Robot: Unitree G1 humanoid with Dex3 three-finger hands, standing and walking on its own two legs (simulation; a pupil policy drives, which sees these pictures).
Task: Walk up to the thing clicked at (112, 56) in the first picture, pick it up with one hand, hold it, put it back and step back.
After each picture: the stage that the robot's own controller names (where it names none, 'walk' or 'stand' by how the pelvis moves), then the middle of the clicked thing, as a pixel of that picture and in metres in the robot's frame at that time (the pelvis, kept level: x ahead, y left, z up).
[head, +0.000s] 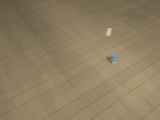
stand; (113, 59) +1.22 -0.31 -0.72
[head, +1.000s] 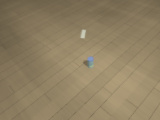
walk; (90, 62) +1.13 +0.06 -0.69
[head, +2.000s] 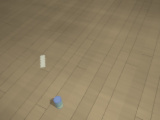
walk; (58, 102) +0.64 +0.29 -0.72
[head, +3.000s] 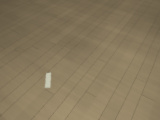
walk; out of the picture +0.40 +0.17 -0.70
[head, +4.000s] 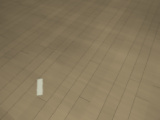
stand; out of the picture +0.32 +0.19 -0.72
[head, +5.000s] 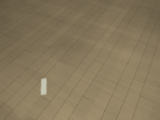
stand; out of the picture +0.31 +0.18 -0.73
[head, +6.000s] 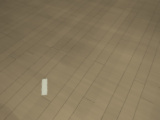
stand; out of the picture +0.32 +0.18 -0.73
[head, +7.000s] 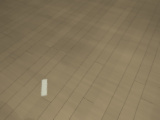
stand; out of the picture +0.31 +0.18 -0.73
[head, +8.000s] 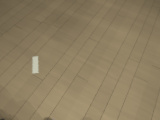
go down; out of the picture +0.34 +0.18 -0.68
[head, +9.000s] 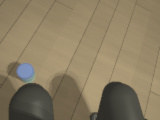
go down; (27, 73) +0.40 +0.22 -0.29
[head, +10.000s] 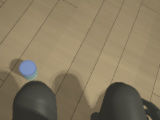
close in; (29, 71) +0.40 +0.22 -0.29
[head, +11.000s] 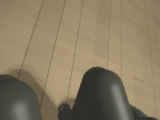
close in; out of the picture +0.38 +0.26 -0.22
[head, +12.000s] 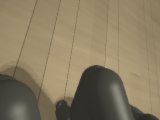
close; out of the picture +0.38 +0.26 -0.22
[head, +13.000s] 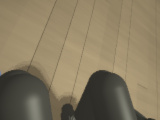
lift; out of the picture +0.33 +0.24 -0.20
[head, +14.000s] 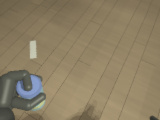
lift; (32, 94) +0.31 +0.18 +0.01
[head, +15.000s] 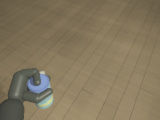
hold; (41, 92) +0.33 +0.16 +0.02
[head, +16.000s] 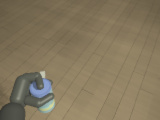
hold; (43, 96) +0.32 +0.16 +0.01
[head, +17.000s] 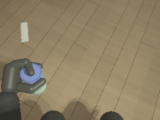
crouch; (34, 80) +0.37 +0.18 -0.07
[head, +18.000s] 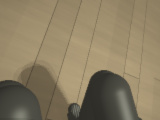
lower; out of the picture +0.38 +0.26 -0.21
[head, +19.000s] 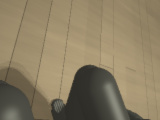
lower; out of the picture +0.39 +0.28 -0.22
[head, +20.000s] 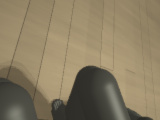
lower; out of the picture +0.39 +0.28 -0.23
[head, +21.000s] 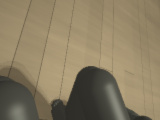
lower; out of the picture +0.39 +0.28 -0.23
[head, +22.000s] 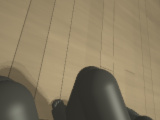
lower; out of the picture +0.38 +0.28 -0.23
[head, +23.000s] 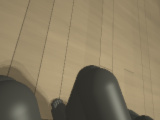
withdraw; out of the picture +0.37 +0.26 -0.23
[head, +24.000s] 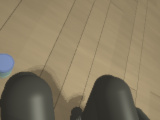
stand; (3, 66) +0.38 +0.24 -0.25
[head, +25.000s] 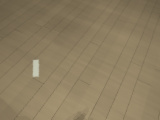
stand; out of the picture +0.33 +0.16 -0.62
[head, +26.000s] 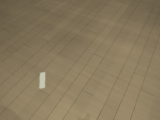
stand; out of the picture +0.34 +0.18 -0.67
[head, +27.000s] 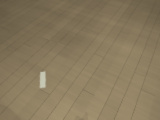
stand; out of the picture +0.33 +0.17 -0.67
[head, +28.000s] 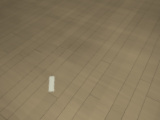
stand; out of the picture +0.36 +0.16 -0.72
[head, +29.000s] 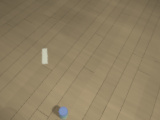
walk; (63, 113) +0.43 +0.10 -0.71
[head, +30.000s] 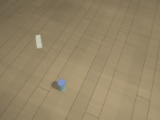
walk; (61, 85) +0.65 +0.18 -0.69
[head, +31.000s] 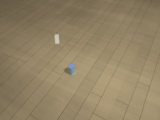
stand; (72, 69) +0.99 +0.21 -0.70
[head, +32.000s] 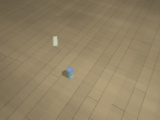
stand; (70, 73) +0.97 +0.17 -0.72
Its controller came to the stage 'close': yes
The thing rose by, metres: 0.71
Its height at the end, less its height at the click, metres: +0.00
